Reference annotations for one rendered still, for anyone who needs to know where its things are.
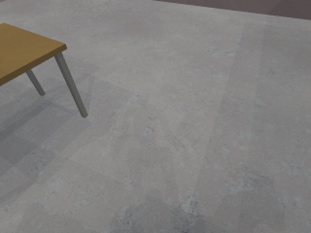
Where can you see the table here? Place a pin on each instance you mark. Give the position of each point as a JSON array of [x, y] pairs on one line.
[[22, 50]]

